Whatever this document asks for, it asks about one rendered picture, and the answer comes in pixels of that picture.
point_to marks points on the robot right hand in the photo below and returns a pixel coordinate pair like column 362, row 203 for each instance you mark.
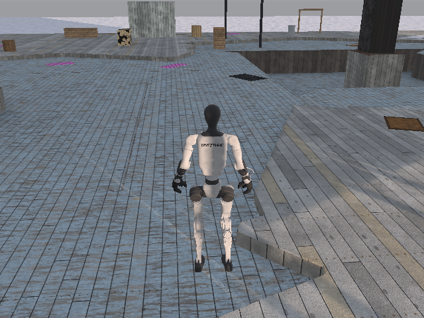
column 249, row 186

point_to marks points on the left robot forearm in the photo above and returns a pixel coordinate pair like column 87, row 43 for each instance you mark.
column 179, row 173

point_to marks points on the right robot upper arm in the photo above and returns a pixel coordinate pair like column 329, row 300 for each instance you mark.
column 236, row 150

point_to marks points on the left robot shin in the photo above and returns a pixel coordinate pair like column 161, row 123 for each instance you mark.
column 198, row 241

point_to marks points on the left robot upper arm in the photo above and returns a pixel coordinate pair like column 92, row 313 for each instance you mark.
column 188, row 149

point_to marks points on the robot left hand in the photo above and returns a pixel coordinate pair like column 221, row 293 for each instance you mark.
column 175, row 185

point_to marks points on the right robot thigh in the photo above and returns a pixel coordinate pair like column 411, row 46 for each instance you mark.
column 227, row 194

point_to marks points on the right robot forearm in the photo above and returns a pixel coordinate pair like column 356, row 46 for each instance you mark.
column 244, row 174

